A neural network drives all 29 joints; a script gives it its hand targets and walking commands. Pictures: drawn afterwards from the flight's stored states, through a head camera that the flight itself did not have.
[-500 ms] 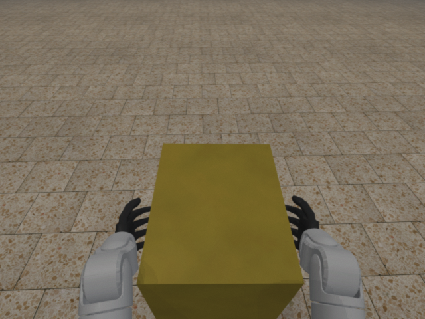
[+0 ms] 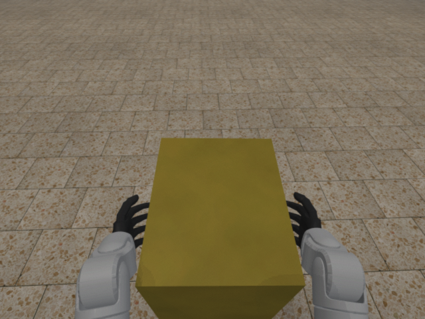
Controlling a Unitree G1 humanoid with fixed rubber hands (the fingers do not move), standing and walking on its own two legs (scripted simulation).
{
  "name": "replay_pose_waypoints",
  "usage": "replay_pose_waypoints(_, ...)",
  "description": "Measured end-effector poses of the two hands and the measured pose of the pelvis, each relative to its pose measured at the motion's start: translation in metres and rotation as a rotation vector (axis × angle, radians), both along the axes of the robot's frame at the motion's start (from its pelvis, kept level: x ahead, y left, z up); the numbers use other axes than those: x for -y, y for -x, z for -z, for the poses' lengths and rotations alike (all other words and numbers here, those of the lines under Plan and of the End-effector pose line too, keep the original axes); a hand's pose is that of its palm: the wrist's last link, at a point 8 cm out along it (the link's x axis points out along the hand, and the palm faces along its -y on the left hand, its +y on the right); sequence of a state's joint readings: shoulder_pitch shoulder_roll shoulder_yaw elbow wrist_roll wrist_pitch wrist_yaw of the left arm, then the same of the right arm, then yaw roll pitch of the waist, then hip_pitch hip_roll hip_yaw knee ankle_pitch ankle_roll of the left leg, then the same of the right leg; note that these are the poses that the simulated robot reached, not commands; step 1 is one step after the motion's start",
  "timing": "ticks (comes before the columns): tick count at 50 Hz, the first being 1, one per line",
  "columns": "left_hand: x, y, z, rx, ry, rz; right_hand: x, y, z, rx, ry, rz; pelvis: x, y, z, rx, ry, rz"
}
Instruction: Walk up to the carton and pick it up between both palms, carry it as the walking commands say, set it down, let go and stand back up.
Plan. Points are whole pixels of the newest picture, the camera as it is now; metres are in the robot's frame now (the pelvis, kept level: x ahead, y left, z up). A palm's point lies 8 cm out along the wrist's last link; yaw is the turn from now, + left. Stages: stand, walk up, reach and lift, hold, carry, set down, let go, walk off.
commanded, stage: carry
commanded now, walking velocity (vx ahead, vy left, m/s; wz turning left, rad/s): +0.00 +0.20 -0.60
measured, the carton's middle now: (216, 228) +0.32 +0.00 +0.01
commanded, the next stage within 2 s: none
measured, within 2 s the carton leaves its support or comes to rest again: neither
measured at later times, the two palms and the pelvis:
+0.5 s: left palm (152, 229) +0.29 +0.12 +0.07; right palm (336, 278) +0.20 -0.19 +0.06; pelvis -0.01 +0.04 -0.02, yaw -16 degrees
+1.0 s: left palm (129, 220) +0.30 +0.16 +0.08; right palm (305, 312) +0.14 -0.12 +0.09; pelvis +0.00 +0.15 +0.00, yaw -32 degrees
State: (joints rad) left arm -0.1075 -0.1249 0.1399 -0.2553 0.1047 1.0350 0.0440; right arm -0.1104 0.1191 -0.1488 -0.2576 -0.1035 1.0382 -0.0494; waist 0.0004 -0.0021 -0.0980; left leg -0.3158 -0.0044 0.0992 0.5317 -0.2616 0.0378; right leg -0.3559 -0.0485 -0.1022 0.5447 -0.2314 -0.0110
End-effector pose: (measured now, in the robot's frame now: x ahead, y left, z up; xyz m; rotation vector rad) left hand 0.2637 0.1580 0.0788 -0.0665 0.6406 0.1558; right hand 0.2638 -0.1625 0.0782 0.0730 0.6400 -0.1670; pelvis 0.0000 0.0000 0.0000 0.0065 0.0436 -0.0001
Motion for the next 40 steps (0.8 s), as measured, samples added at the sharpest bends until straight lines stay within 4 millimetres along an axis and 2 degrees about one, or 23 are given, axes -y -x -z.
replay_pose_waypoints(4,-0.001,0.004,-0.010,0.012,0.001,0.007,-0.001,0.008,-0.007,0.013,-0.023,0.022,-0.004,0.001,0.004,-0.009,-0.003,0.020)
replay_pose_waypoints(11,-0.007,0.006,0.006,-0.055,0.011,0.061,-0.008,0.027,0.005,-0.054,-0.013,0.078,-0.024,0.007,0.010,-0.019,-0.010,0.069)
replay_pose_waypoints(15,-0.006,0.001,0.005,-0.065,0.007,0.100,-0.008,0.037,0.007,-0.063,-0.017,0.118,-0.035,0.010,0.009,-0.027,-0.001,0.138)
replay_pose_waypoints(22,0.024,-0.017,0.001,-0.038,0.003,0.218,0.015,0.058,0.006,-0.036,-0.026,0.239,-0.040,0.013,0.010,-0.038,0.010,0.237)
replay_pose_waypoints(25,0.042,-0.022,0.008,-0.035,-0.012,0.270,0.029,0.068,0.018,-0.031,-0.040,0.290,-0.039,0.014,0.019,-0.037,0.009,0.271)
replay_pose_waypoints(28,0.051,-0.019,0.019,-0.092,-0.028,0.320,0.033,0.086,0.027,-0.088,-0.052,0.339,-0.043,0.017,0.015,-0.031,-0.001,0.296)
replay_pose_waypoints(31,0.051,-0.016,0.017,-0.108,-0.035,0.355,0.030,0.099,0.024,-0.105,-0.055,0.375,-0.051,0.018,0.007,-0.031,-0.009,0.327)
replay_pose_waypoints(34,0.048,-0.019,0.005,-0.069,-0.029,0.381,0.023,0.102,0.012,-0.065,-0.049,0.400,-0.064,0.017,0.003,-0.038,-0.021,0.360)
replay_pose_waypoints(37,0.038,-0.025,-0.002,-0.039,-0.022,0.402,0.011,0.101,0.003,-0.035,-0.041,0.421,-0.081,0.014,0.002,-0.043,-0.029,0.391)
replay_pose_waypoints(40,0.022,-0.031,0.000,-0.031,-0.006,0.423,-0.007,0.100,-0.001,-0.026,-0.023,0.440,-0.101,0.008,0.006,-0.045,-0.029,0.428)
